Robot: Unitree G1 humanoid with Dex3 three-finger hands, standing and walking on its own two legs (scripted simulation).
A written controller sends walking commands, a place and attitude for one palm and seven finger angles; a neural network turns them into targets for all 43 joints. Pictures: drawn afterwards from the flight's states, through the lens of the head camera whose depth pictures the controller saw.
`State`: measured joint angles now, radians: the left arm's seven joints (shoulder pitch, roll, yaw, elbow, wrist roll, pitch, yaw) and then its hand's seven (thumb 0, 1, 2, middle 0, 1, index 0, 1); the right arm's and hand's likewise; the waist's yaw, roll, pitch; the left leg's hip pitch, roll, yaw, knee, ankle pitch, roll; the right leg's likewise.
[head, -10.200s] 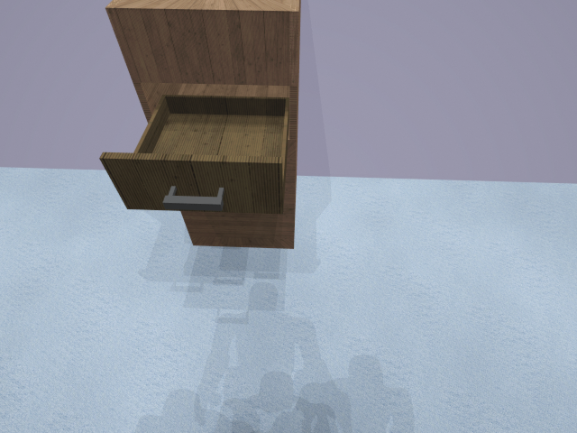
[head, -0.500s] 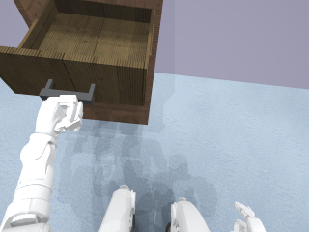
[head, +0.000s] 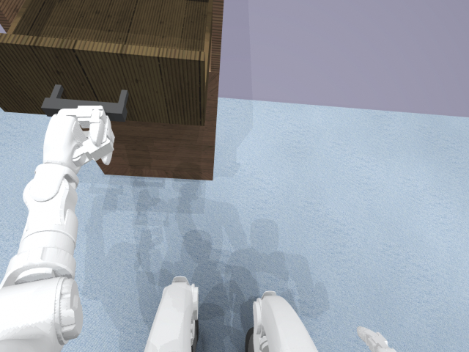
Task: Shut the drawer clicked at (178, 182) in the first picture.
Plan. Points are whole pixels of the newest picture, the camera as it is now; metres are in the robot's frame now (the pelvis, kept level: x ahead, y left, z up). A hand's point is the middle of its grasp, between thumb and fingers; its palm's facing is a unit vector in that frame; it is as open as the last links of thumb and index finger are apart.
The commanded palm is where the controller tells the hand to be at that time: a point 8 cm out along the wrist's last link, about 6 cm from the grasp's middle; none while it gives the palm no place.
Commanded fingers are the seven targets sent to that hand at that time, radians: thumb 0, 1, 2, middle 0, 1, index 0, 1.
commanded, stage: push the drawer shut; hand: left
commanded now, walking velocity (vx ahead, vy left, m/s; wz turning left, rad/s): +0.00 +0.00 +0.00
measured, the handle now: (88, 101) +0.51 +0.26 +0.04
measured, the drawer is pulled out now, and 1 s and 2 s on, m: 0.16 0.06 0.00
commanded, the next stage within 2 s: pull the fist back off the drawer in 1.64 s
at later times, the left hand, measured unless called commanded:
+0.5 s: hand (112, 116) +0.49 +0.22 +0.04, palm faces -0.03 -1.00 -0.03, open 3.0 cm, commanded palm +0.50 +0.25 +0.05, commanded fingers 0.00 0.90 0.90 -1.40 -1.60 -1.40 -1.60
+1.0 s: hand (118, 89) +0.55 +0.22 +0.04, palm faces -0.03 -1.00 -0.03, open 3.2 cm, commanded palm +0.57 +0.23 +0.05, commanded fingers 0.00 0.90 0.90 -1.40 -1.60 -1.40 -1.60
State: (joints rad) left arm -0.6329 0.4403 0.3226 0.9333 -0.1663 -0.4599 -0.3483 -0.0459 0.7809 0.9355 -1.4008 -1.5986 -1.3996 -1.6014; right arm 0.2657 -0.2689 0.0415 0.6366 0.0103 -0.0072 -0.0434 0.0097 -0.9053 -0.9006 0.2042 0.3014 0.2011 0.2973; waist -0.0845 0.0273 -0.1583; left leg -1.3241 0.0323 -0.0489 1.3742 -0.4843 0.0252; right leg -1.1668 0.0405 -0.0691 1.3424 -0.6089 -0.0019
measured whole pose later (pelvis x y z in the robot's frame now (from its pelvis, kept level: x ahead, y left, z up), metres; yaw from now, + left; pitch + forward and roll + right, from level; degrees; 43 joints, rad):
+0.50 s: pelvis +0.00 +0.00 -0.01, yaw -1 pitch +27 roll -6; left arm -0.83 0.54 0.38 1.09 -0.12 -0.43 -0.36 -0.01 0.76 0.92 -1.40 -1.60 -1.40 -1.60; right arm 0.29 -0.27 0.05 0.65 0.00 0.01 -0.03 0.01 -0.91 -0.90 0.20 0.30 0.20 0.30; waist -0.13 0.04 -0.15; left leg -1.40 0.05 -0.06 1.42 -0.49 0.03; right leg -1.24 0.06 -0.08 1.37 -0.61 0.00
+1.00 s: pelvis -0.01 +0.01 -0.02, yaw -3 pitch +30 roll -8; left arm -1.08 0.68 0.40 1.24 -0.03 -0.37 -0.31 0.03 0.75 0.92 -1.40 -1.60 -1.40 -1.60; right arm 0.33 -0.27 0.09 0.65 -0.03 0.01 -0.02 0.01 -0.91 -0.90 0.20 0.30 0.20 0.30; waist -0.22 0.05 -0.14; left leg -1.52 0.05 -0.08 1.46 -0.48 0.04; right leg -1.34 0.06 -0.09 1.39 -0.59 0.01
